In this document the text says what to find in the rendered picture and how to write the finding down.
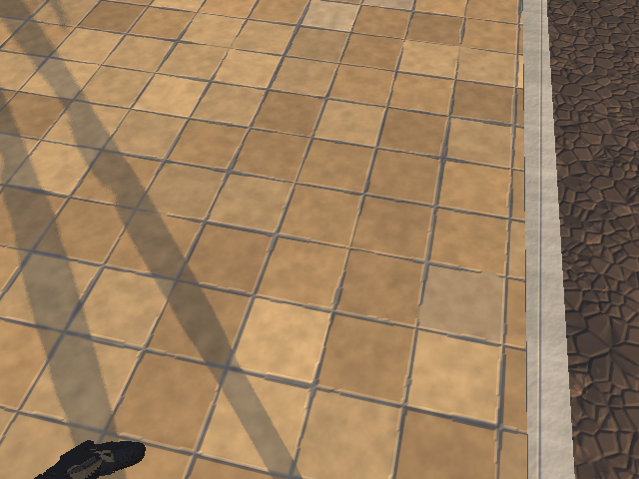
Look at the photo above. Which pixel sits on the left robot hand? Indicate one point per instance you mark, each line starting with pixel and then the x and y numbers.
pixel 89 460

